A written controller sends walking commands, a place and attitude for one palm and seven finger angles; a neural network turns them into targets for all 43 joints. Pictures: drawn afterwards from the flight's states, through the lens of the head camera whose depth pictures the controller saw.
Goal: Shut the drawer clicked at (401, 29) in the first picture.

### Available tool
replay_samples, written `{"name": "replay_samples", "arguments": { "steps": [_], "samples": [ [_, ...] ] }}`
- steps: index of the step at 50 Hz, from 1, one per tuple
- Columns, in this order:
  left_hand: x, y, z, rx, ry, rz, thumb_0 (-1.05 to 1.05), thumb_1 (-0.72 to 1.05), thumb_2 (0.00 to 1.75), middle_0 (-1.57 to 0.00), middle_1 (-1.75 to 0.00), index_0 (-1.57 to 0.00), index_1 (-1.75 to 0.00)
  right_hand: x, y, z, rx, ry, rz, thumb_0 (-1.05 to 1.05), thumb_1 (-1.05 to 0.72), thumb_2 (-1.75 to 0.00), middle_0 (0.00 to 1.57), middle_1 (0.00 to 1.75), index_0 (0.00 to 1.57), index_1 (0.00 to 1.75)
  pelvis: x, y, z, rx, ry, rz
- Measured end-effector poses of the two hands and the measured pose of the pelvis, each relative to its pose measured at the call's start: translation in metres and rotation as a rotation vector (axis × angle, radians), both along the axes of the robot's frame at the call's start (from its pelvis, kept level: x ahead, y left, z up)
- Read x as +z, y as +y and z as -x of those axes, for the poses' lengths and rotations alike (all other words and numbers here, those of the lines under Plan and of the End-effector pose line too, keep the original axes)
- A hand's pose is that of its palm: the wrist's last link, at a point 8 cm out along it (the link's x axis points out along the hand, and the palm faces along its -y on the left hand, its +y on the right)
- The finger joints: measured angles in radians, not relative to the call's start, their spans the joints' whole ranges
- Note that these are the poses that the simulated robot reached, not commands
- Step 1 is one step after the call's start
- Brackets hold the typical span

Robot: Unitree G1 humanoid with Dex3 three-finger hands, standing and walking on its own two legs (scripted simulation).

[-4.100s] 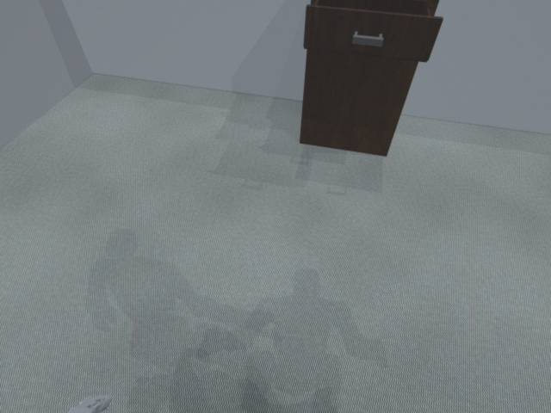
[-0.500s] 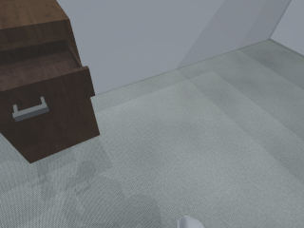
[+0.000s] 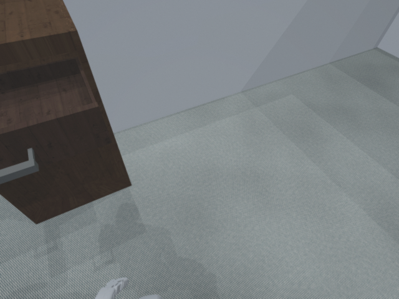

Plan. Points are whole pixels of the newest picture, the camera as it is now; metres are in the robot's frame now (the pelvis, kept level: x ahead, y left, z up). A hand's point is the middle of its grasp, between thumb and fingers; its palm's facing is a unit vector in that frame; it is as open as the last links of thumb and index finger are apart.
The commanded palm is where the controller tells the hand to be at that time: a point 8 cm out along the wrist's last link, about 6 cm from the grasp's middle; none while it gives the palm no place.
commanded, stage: turn to face it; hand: left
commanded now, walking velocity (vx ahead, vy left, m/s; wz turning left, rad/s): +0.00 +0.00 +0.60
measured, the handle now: (11, 165) +0.40 +0.45 +0.00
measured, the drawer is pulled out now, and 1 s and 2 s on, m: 0.30 0.30 0.30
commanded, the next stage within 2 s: take the last steps up to it in 0.62 s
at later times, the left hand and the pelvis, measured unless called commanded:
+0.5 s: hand out of the picture +0.03 +0.22 -0.15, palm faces +0.28 -0.90 -0.32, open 7.4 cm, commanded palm none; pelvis +0.01 -0.01 +0.00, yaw +15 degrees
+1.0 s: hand out of the picture -0.12 +0.17 -0.18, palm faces +0.48 -0.86 -0.20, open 7.4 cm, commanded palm none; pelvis +0.00 +0.00 +0.00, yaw +25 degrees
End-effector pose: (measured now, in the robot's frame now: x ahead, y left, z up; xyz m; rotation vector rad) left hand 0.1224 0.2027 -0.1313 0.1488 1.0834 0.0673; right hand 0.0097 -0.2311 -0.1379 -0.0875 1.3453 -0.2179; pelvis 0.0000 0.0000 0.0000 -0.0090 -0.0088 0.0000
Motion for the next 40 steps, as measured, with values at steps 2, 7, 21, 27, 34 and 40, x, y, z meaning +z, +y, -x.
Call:
{"name": "replay_samples", "arguments": {
  "steps": [2, 7, 21, 27, 34, 40],
  "samples": [
    [-0.007, 0.013, 0.008, 0.042, 0.004, 0.007, 0.00, 0.90, 0.90, -0.20, -0.30, -0.21, -0.30, 0.005, -0.001, -0.024, 0.048, -0.045, 0.032, 0.00, -0.91, -0.90, 0.19, 0.29, 0.19, 0.30, -0.003, 0.006, -0.002, 0.027, -0.001, 0.009],
    [-0.024, 0.055, 0.038, 0.133, 0.073, -0.008, 0.01, 0.90, 0.90, -0.20, -0.30, -0.21, -0.30, 0.012, 0.003, -0.065, 0.142, -0.131, 0.096, 0.00, -0.91, -0.90, 0.19, 0.29, 0.19, 0.30, -0.013, 0.020, -0.004, 0.078, 0.005, 0.022],
    [0.016, 0.084, 0.103, 0.314, 0.160, -0.137, 0.01, 0.91, 0.90, -0.19, -0.30, -0.20, -0.30, 0.016, 0.001, -0.119, 0.304, -0.126, 0.046, 0.00, -0.91, -0.90, 0.20, 0.30, 0.20, 0.30, 0.007, 0.004, -0.013, 0.216, 0.016, 0.005],
    [0.022, 0.048, 0.115, 0.356, 0.112, -0.164, 0.01, 0.91, 0.90, -0.20, -0.30, -0.20, -0.30, -0.007, -0.014, -0.140, 0.358, -0.127, -0.010, 0.00, -0.91, -0.90, 0.20, 0.30, 0.20, 0.30, -0.002, -0.021, -0.011, 0.283, 0.007, -0.016],
    [0.026, 0.007, 0.147, 0.427, 0.138, -0.110, 0.01, 0.90, 0.90, -0.20, -0.30, -0.20, -0.30, 0.001, -0.015, -0.156, 0.436, -0.113, -0.027, 0.01, -0.91, -0.90, 0.20, 0.30, 0.20, 0.30, 0.009, -0.034, -0.008, 0.357, -0.002, -0.039],
    [0.016, -0.009, 0.183, 0.491, 0.187, -0.053, 0.01, 0.91, 0.90, -0.20, -0.30, -0.21, -0.30, 0.008, 0.000, -0.163, 0.511, -0.093, -0.011, 0.01, -0.91, -0.90, 0.19, 0.30, 0.19, 0.30, 0.011, -0.032, -0.002, 0.397, 0.006, -0.042]
  ]
}}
